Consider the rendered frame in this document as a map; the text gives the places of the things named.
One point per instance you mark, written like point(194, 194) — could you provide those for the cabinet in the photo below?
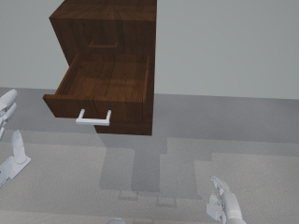
point(128, 24)

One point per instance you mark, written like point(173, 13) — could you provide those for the left robot hand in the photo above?
point(12, 166)

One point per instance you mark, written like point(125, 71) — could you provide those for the handle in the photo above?
point(103, 47)
point(102, 122)

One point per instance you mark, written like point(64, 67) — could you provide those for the drawer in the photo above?
point(98, 82)

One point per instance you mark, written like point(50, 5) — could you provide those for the right robot hand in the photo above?
point(225, 206)

